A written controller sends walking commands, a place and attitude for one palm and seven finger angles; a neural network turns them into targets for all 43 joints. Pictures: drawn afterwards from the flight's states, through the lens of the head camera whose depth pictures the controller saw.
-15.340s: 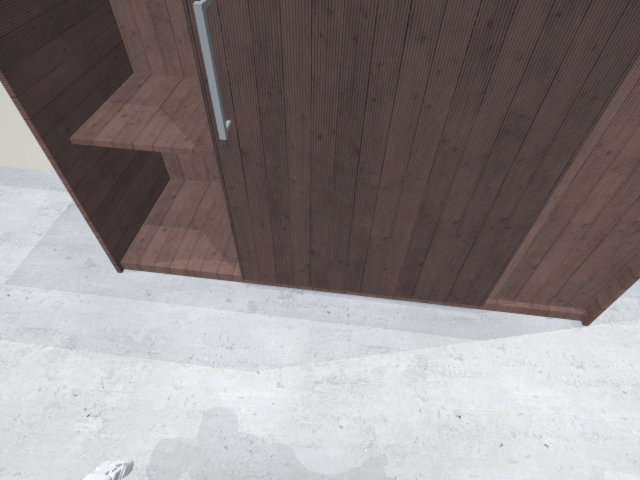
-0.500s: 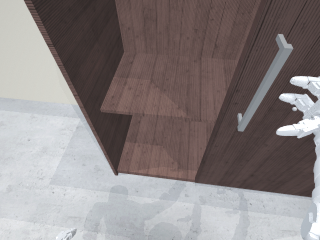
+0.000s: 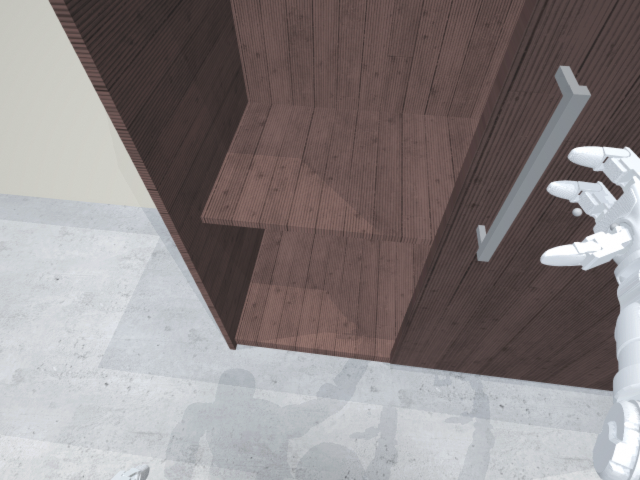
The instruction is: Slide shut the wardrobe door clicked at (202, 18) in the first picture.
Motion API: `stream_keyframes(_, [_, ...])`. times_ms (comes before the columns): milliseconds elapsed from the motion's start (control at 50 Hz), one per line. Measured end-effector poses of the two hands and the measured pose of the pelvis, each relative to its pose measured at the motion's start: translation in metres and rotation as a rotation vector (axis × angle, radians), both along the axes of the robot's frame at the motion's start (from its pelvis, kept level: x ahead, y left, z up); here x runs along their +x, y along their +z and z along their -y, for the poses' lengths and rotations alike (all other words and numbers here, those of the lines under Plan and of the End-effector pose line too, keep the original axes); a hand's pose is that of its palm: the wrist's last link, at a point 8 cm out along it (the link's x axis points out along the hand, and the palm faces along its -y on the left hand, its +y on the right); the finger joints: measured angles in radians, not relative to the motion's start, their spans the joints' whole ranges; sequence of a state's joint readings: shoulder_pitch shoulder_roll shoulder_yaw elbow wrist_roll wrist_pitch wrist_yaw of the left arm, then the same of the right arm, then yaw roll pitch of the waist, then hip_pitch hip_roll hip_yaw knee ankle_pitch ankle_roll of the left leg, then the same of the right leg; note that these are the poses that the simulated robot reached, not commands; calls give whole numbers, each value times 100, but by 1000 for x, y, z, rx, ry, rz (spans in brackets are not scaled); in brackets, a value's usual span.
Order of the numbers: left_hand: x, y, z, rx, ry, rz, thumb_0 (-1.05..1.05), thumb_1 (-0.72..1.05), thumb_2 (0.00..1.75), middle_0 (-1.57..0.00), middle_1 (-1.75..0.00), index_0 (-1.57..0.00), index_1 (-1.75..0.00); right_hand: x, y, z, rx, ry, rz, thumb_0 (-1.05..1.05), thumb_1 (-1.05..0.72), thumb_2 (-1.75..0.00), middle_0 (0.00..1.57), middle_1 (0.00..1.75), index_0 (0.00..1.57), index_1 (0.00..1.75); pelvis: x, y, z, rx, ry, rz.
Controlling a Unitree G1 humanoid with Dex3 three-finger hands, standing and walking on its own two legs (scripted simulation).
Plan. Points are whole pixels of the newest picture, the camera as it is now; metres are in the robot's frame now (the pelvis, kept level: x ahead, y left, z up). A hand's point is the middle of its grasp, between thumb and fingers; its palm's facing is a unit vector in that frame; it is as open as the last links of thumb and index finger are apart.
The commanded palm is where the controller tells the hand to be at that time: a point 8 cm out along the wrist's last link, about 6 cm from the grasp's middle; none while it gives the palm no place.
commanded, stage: feel for the door with the fingertips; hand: right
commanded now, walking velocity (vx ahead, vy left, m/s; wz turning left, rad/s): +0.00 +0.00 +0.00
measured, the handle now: (516, 182) +0.49 -0.19 +0.11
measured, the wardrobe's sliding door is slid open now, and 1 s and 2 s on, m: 0.49 0.49 0.49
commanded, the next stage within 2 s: slide the fingers in behind the handle in 0.54 s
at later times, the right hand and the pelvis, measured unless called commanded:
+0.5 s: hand (552, 197) +0.45 -0.21 +0.13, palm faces +0.03 +1.00 -0.01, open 14.0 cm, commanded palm +0.43 -0.26 +0.12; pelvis +0.00 +0.01 +0.00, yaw +0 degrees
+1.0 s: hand (547, 202) +0.45 -0.21 +0.12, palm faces +0.01 +1.00 -0.01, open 13.9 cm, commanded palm +0.42 -0.26 +0.12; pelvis +0.00 +0.01 +0.00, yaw +1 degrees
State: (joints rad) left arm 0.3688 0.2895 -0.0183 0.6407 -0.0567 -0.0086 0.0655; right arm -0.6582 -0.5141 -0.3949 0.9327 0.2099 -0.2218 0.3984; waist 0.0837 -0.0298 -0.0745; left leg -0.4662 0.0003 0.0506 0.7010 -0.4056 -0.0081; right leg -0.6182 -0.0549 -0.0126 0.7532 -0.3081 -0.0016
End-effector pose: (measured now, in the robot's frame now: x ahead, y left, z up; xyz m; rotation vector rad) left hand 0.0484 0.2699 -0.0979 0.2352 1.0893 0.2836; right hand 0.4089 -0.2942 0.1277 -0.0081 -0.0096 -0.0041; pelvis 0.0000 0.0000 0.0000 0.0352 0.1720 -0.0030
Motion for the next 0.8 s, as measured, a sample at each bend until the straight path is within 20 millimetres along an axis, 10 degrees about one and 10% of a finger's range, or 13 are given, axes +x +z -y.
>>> stream_keyframes(240, [11, 1, 3, -30, 13, 57, 1, 90, 90, -21, -30, -20, -30, 8, -1, -31, 3, -13, 1, -2, 50, -30, 30, 120, 30, 120, 3, 1, -4, -8, 14, 9])
stream_keyframes(800, [-17, -6, -13, -6, 24, -55, 1, 90, 90, -21, -30, -20, -30, 19, 4, -22, -3, -21, -6, -2, 50, -30, 35, 125, 35, 124, -3, -2, -10, -5, -1, -15])
